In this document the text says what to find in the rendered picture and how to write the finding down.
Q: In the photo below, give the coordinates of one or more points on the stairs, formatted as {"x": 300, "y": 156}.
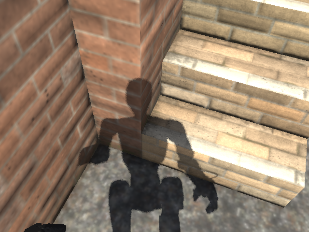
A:
{"x": 233, "y": 108}

